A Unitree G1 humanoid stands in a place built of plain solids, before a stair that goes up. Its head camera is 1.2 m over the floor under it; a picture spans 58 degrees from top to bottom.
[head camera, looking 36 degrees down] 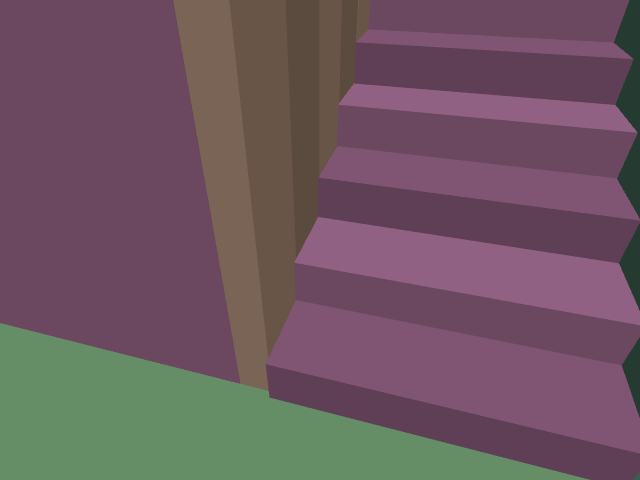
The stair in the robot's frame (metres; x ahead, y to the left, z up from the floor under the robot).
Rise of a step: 0.16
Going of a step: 0.28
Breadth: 1.00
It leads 16 degrees to the right of straight ahead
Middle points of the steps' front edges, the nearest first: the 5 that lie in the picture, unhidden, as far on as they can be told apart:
0.67 -0.32 0.16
0.94 -0.40 0.33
1.21 -0.47 0.49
1.48 -0.55 0.66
1.74 -0.63 0.82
